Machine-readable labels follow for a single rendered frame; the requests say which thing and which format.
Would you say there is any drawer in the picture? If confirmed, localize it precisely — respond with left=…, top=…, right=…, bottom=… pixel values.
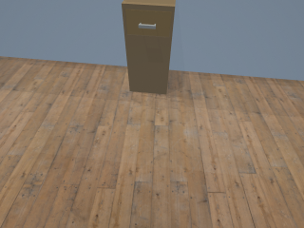
left=125, top=9, right=172, bottom=37

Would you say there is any handle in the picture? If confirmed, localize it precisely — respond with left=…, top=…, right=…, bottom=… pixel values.
left=138, top=23, right=156, bottom=29

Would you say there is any cabinet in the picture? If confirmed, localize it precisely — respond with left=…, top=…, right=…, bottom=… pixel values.
left=122, top=0, right=176, bottom=95

